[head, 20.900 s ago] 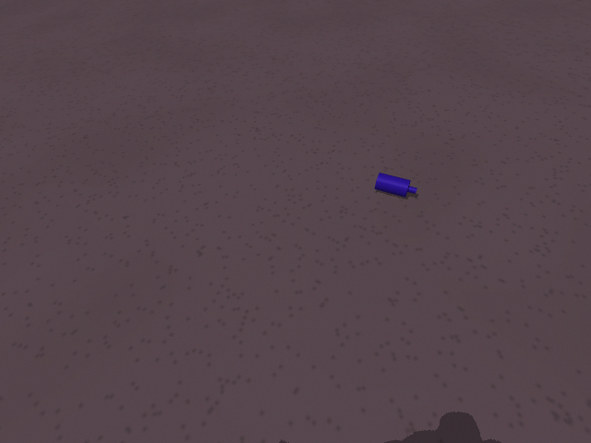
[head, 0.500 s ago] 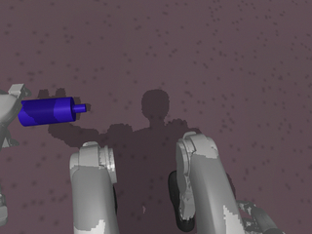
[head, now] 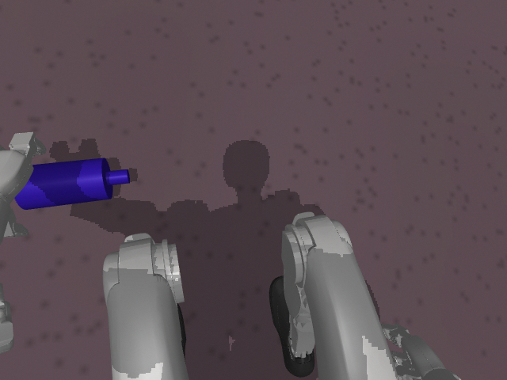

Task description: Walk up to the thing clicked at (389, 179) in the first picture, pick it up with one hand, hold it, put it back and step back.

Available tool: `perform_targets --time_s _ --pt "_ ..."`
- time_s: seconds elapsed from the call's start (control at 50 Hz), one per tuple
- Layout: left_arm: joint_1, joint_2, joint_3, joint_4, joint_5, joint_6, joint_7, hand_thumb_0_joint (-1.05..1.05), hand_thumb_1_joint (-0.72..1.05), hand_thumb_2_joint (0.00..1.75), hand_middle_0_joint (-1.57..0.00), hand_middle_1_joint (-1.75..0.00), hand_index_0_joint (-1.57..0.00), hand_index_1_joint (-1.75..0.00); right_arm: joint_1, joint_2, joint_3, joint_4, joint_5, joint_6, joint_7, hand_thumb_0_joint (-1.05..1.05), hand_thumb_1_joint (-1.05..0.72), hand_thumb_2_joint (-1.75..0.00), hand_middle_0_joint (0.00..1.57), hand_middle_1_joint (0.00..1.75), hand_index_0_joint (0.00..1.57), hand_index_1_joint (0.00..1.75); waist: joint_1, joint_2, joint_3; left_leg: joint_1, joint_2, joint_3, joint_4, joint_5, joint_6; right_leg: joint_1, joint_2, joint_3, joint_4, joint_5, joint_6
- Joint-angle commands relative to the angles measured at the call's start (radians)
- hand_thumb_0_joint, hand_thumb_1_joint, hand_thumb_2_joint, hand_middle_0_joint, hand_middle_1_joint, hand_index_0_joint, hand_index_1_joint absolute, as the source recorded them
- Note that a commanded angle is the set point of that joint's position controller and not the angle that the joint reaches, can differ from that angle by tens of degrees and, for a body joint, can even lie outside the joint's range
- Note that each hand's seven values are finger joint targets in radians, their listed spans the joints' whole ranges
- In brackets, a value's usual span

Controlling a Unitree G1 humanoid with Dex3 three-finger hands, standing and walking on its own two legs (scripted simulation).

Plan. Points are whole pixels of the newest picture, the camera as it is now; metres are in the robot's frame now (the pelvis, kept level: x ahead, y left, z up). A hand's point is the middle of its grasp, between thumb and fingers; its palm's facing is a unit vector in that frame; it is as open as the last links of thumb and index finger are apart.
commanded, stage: approach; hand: left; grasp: from above
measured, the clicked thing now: (77, 181) +0.45 +0.31 -0.28
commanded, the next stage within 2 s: rest palm in 0.98 s
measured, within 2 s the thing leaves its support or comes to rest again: neither
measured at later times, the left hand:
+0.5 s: hand (31, 163) +0.45 +0.34 -0.16, palm faces -0.47 -0.03 -0.88, open 14.0 cm
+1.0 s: hand (26, 172) +0.43 +0.34 -0.15, palm faces -0.41 -0.04 -0.91, open 13.8 cm
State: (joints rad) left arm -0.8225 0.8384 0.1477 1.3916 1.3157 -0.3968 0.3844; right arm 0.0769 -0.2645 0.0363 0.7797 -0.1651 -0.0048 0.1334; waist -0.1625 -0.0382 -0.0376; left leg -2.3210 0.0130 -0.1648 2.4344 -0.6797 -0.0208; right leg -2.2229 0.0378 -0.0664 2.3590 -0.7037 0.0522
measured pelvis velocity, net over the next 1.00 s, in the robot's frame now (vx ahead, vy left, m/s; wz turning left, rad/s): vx -0.01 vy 0.01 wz -0.01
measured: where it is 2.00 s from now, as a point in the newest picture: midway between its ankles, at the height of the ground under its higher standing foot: (235, 354)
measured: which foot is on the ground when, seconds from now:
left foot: down 0.00-1.00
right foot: down 0.00-1.00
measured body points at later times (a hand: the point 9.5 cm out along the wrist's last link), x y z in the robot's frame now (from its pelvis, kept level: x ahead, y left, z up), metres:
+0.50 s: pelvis +0.00 +0.00 +0.00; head +0.25 +0.05 +0.37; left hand +0.47 +0.33 -0.11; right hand +0.06 -0.28 -0.12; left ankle +0.08 +0.13 -0.29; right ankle +0.10 -0.13 -0.29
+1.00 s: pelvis -0.01 +0.01 +0.00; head +0.21 +0.10 +0.38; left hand +0.45 +0.34 -0.10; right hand +0.11 -0.27 -0.09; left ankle +0.08 +0.13 -0.29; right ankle +0.10 -0.13 -0.29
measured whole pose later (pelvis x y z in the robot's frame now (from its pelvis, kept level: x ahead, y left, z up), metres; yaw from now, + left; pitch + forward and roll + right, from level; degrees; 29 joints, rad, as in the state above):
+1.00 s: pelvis -0.01 +0.01 +0.00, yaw +0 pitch +31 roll -9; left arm -1.01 0.83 0.04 1.54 1.36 -0.31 0.44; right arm 0.03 -0.28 0.09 0.74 -0.16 -0.02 0.11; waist -0.22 -0.05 -0.05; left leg -2.34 0.01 -0.16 2.42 -0.63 0.00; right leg -2.22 0.03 -0.07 2.34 -0.67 0.04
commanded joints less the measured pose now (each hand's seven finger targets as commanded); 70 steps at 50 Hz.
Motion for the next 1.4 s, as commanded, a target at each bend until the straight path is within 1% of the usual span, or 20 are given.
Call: perform_targets --time_s 0.0,0.04,0.12,0.2,0.26,0.32,0.34,0.44,0.54,0.6,0.64,0.7,0.78,0.86,0.98,1.06,1.12,1.22,1.3,1.38 --pt "-0.316 0.201 -0.005 -0.099 -0.023 -0.014 0.054 0.00 -0.48 0.93 -0.06 -1.08 -0.09 -1.04 0.199 -0.247 -0.064 -0.005 -0.008 -0.015 -0.009 0.00 -0.90 -0.90 0.20 0.30 0.20 0.30 -0.053 0.251 -0.594 0.506 -0.013 0.096 -0.226 0.138 0.048 0.231 0.027 -0.102 -0.251 0.178 -0.077" --pt "-0.368 0.192 -0.024 -0.114 -0.014 -0.019 0.074 0.00 -0.49 0.95 -0.06 -1.08 -0.09 -1.05 0.202 -0.247 -0.062 -0.001 -0.007 -0.021 -0.010 0.00 -0.90 -0.90 0.20 0.30 0.20 0.30 -0.060 0.283 -0.614 0.519 -0.010 0.093 -0.228 0.129 0.042 0.218 0.031 -0.107 -0.246 0.171 -0.081" --pt "-0.376 0.253 0.038 -0.183 0.012 0.015 0.141 0.00 -0.50 0.95 -0.06 -1.07 -0.08 -1.04 0.206 -0.255 -0.062 -0.009 -0.009 -0.028 -0.011 0.00 -0.91 -0.90 0.20 0.30 0.20 0.30 -0.029 0.397 -0.725 0.612 -0.007 0.102 -0.238 0.197 0.031 0.242 0.031 -0.111 -0.207 0.230 -0.081" --pt "-0.405 0.271 0.073 -0.116 0.025 0.101 0.182 0.00 -0.52 0.97 -0.06 -1.06 -0.08 -1.04 0.202 -0.252 -0.056 -0.017 -0.003 -0.028 -0.011 0.00 -0.91 -0.90 0.20 0.30 0.20 0.30 -0.039 0.402 -0.706 0.588 -0.006 0.119 -0.242 0.202 0.034 0.229 0.027 -0.101 -0.207 0.249 -0.086" --pt "-0.432 0.293 0.067 -0.080 0.017 0.164 0.176 0.00 -0.53 0.98 -0.06 -1.04 -0.07 -1.03 0.195 -0.252 -0.049 -0.027 0.006 -0.028 -0.014 0.00 -0.91 -0.90 0.20 0.30 0.20 0.30 -0.032 0.375 -0.716 0.547 -0.007 0.128 -0.234 0.184 0.046 0.238 0.026 -0.084 -0.229 0.249 -0.087" --pt "-0.361 0.298 0.054 -0.020 -0.009 0.214 0.137 0.00 -0.54 0.99 -0.06 -1.04 -0.07 -1.03 0.199 -0.251 -0.039 -0.033 0.012 -0.031 -0.015 0.00 -0.91 -0.90 0.20 0.30 0.20 0.30 -0.022 0.316 -0.688 0.494 -0.010 0.135 -0.226 0.180 0.059 0.291 0.023 -0.074 -0.242 0.254 -0.080" --pt "-0.354 0.295 0.043 -0.008 -0.026 0.223 0.112 0.00 -0.54 0.98 -0.06 -1.04 -0.07 -1.03 0.204 -0.249 -0.034 -0.034 0.014 -0.030 -0.016 0.00 -0.91 -0.90 0.20 0.30 0.20 0.30 -0.035 0.281 -0.672 0.451 -0.012 0.134 -0.222 0.169 0.067 0.326 0.023 -0.071 -0.250 0.255 -0.072" --pt "-0.233 0.289 0.023 -0.008 -0.107 0.215 -0.042 0.00 -0.52 0.96 -0.07 -1.07 -0.09 -1.05 0.204 -0.247 -0.034 -0.052 0.021 -0.018 -0.017 0.00 -0.91 -0.90 0.20 0.30 0.20 0.30 -0.024 0.172 -0.659 0.388 -0.019 0.128 -0.231 0.163 0.078 0.433 0.025 -0.066 -0.270 0.241 -0.060" --pt "-0.257 0.227 -0.013 -0.128 -0.153 0.103 -0.135 0.00 -0.49 0.94 -0.08 -1.08 -0.11 -1.05 0.227 -0.261 -0.038 -0.048 0.013 -0.004 -0.016 0.00 -0.91 -0.90 0.20 0.30 0.20 0.30 -0.057 0.176 -0.612 0.399 -0.014 0.104 -0.221 0.149 0.064 0.398 0.029 -0.083 -0.273 0.224 -0.065" --pt "-0.245 0.266 0.045 -0.360 -0.166 -0.002 -0.124 0.00 -0.47 0.91 -0.08 -1.08 -0.12 -1.04 0.247 -0.269 -0.058 -0.062 0.013 -0.002 -0.014 0.00 -0.91 -0.89 0.20 0.30 0.20 0.30 -0.008 0.311 -0.736 0.553 -0.011 0.096 -0.219 0.235 0.036 0.406 0.028 -0.089 -0.259 0.267 -0.077" --pt "-0.173 0.281 0.084 -0.471 -0.153 -0.040 -0.095 0.00 -0.47 0.91 -0.08 -1.07 -0.12 -1.03 0.236 -0.269 -0.078 -0.074 0.014 0.011 -0.011 0.00 -0.91 -0.90 0.20 0.30 0.20 0.30 0.026 0.398 -0.811 0.655 -0.007 0.095 -0.239 0.289 0.021 0.390 0.024 -0.088 -0.241 0.289 -0.084" --pt "-0.240 0.257 0.069 -0.498 -0.106 -0.048 -0.024 0.00 -0.53 0.96 -0.06 -1.04 -0.08 -1.02 0.201 -0.260 -0.091 -0.076 0.020 0.034 -0.010 0.00 -0.91 -0.90 0.20 0.30 0.20 0.30 0.001 0.390 -0.755 0.653 -0.002 0.087 -0.263 0.256 0.021 0.293 0.026 -0.097 -0.232 0.262 -0.091" --pt "-0.342 0.199 0.004 -0.242 -0.034 -0.004 0.064 0.00 -0.55 1.01 -0.07 -1.02 -0.06 -1.02 0.190 -0.247 -0.067 -0.038 0.016 0.031 -0.022 0.00 -0.90 -0.90 0.20 0.30 0.20 0.30 -0.066 0.319 -0.562 0.531 -0.004 0.095 -0.274 0.124 0.036 0.181 0.024 -0.104 -0.265 0.172 -0.087" --pt "-0.466 0.182 -0.064 -0.060 0.020 0.052 0.103 0.00 -0.51 1.04 -0.08 -1.08 -0.09 -1.07 0.184 -0.257 -0.040 -0.015 0.010 0.012 -0.027 0.00 -0.90 -0.90 0.20 0.30 0.20 0.30 -0.082 0.315 -0.538 0.510 -0.013 0.091 -0.282 0.049 0.036 0.128 0.022 -0.112 -0.262 0.104 -0.094" --pt "-0.530 0.240 -0.090 0.127 0.026 0.122 0.087 0.00 -0.48 1.06 -0.09 -1.13 -0.10 -1.11 0.173 -0.275 0.004 -0.026 0.003 -0.023 -0.037 0.00 -0.91 -0.90 0.20 0.30 0.20 0.30 -0.112 0.298 -0.535 0.487 -0.017 0.085 -0.264 0.048 0.047 0.162 0.021 -0.114 -0.248 0.115 -0.083" --pt "-0.453 0.278 -0.073 0.163 0.008 0.138 0.052 0.00 -0.49 1.07 -0.09 -1.14 -0.10 -1.12 0.156 -0.280 0.018 -0.047 -0.003 -0.038 -0.035 0.00 -0.91 -0.90 0.20 0.30 0.20 0.30 -0.095 0.323 -0.528 0.489 -0.017 0.076 -0.272 0.044 0.045 0.173 0.022 -0.117 -0.226 0.120 -0.083" --pt "-0.446 0.341 -0.029 0.065 -0.003 0.127 0.034 0.00 -0.52 0.96 -0.06 -1.05 -0.07 -1.03 0.171 -0.282 0.026 -0.064 -0.010 -0.039 -0.029 0.00 -0.91 -0.90 0.20 0.30 0.20 0.30 -0.080 0.384 -0.602 0.536 -0.014 0.077 -0.259 0.126 0.038 0.221 0.024 -0.120 -0.203 0.190 -0.084" --pt "-0.395 0.370 0.024 -0.013 -0.046 0.072 0.036 0.00 -0.53 0.98 -0.06 -1.02 -0.07 -1.01 0.211 -0.289 0.037 -0.066 -0.019 -0.037 -0.017 0.00 -0.90 -0.90 0.20 0.30 0.20 0.30 -0.098 0.356 -0.636 0.528 -0.007 0.079 -0.203 0.214 0.040 0.299 0.033 -0.124 -0.201 0.268 -0.077" --pt "-0.364 0.409 0.068 -0.038 -0.031 0.016 0.068 0.00 -0.54 0.99 -0.06 -0.99 -0.06 -0.99 0.224 -0.291 0.050 -0.053 -0.037 -0.032 -0.009 0.00 -0.90 -0.90 0.20 0.30 0.20 0.30 -0.096 0.373 -0.654 0.539 -0.001 0.073 -0.179 0.240 0.040 0.322 0.038 -0.130 -0.189 0.283 -0.075" --pt "-0.362 0.399 0.059 0.020 0.001 -0.015 0.115 0.00 -0.56 1.02 -0.06 -0.97 -0.05 -0.98 0.215 -0.297 0.062 -0.046 -0.059 -0.041 0.003 0.00 -0.89 -0.90 0.20 0.30 0.20 0.30 -0.121 0.375 -0.589 0.530 0.006 0.067 -0.156 0.210 0.039 0.271 0.045 -0.143 -0.178 0.259 -0.075"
